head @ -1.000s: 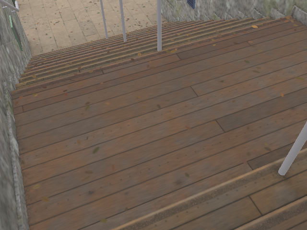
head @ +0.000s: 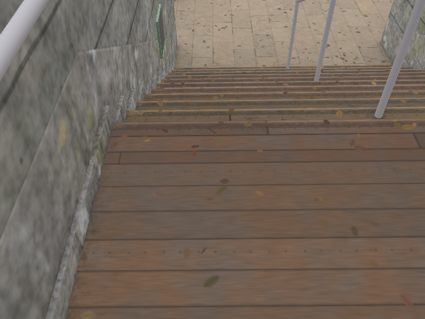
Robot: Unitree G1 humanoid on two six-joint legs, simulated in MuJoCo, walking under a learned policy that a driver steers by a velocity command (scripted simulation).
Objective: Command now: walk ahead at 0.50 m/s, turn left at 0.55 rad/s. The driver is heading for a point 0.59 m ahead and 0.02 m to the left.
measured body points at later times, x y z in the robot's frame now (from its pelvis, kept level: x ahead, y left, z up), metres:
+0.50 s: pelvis +0.31 -0.01 -0.15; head +0.32 +0.00 +0.30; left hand +0.18 +0.21 -0.30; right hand +0.56 -0.21 -0.23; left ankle +0.45 +0.15 -0.83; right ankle +0.25 -0.14 -0.88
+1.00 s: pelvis +0.48 +0.05 -0.14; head +0.50 +0.07 +0.31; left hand +0.59 +0.32 -0.26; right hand +0.62 -0.18 -0.26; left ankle +0.47 +0.14 -0.88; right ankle +0.57 -0.08 -0.87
